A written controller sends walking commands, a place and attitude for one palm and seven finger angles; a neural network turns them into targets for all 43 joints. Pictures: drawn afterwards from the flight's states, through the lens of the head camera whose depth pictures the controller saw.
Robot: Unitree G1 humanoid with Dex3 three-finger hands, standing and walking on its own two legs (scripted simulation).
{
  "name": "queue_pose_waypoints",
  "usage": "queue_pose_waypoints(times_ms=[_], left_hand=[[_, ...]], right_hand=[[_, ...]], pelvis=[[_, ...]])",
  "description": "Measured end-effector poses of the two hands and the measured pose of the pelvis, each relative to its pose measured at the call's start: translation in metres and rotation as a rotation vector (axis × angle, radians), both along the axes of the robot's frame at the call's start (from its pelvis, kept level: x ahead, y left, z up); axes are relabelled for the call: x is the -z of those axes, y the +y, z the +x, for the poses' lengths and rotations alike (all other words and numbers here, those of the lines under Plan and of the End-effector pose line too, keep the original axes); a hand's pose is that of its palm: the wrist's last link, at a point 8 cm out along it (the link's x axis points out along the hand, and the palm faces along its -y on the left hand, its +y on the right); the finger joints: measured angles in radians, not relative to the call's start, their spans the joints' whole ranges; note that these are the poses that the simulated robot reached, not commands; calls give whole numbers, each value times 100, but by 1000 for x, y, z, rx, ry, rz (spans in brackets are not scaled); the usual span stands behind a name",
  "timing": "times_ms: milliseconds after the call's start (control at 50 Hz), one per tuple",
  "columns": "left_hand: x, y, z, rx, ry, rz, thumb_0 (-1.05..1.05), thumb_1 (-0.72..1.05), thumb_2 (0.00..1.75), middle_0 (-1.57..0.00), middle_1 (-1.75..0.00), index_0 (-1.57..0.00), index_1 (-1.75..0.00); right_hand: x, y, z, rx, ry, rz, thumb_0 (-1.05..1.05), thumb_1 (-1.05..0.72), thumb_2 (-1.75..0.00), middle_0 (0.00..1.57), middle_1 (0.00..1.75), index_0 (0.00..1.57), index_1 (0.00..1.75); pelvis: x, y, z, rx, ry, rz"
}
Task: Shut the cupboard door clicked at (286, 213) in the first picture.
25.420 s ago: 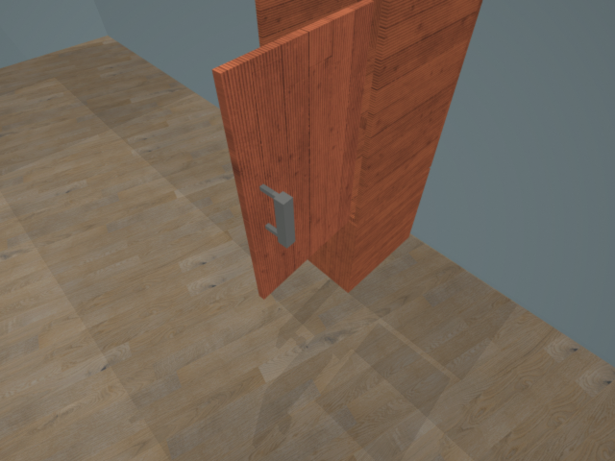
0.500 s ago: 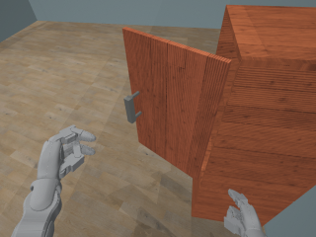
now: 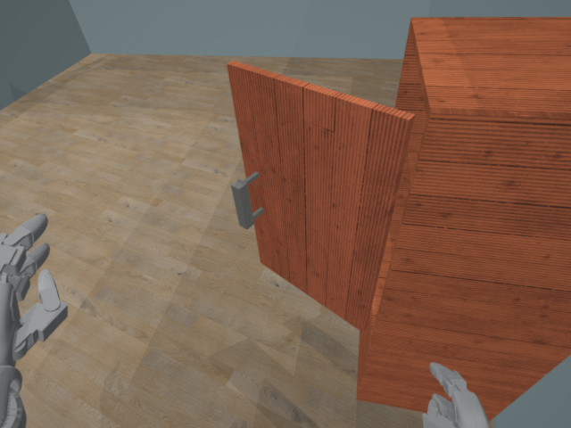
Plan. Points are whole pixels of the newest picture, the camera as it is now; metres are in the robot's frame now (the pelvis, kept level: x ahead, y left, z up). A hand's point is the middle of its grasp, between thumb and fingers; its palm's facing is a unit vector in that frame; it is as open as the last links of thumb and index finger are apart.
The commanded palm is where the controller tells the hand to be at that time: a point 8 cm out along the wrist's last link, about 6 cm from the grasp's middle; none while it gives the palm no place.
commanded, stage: draw the hand back to the body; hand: left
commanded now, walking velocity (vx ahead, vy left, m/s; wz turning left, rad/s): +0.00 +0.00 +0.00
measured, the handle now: (250, 200) +0.60 +0.17 -0.05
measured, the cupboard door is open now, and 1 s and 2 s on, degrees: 61 61 61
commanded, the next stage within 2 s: step back with the hand held close in 0.20 s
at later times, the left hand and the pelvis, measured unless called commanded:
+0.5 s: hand (87, 308) +0.19 +0.25 +0.15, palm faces +0.41 -0.79 -0.45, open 7.4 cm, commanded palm +0.14 +0.28 +0.17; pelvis +0.00 -0.02 +0.00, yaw +0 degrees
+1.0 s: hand (18, 353) +0.14 +0.29 +0.15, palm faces +0.41 -0.79 -0.46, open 7.4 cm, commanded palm +0.08 +0.32 +0.17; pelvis -0.06 +0.02 -0.01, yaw +0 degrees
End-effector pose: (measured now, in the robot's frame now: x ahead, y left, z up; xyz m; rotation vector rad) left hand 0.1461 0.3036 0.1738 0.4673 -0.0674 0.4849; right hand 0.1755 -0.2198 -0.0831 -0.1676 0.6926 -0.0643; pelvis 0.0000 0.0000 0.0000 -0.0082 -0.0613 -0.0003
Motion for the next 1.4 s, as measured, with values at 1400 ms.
queue_pose_waypoints(times_ms=[1400], left_hand=[[-8, 3, -136, 138, -161, 188, 1, 89, 89, -21, -30, -21, -30]], right_hand=[[2, -5, -144, 46, 34, -101, 2, -90, -90, 21, 30, 21, 30]], pelvis=[[19, 4, -141, -36, 76, -37]])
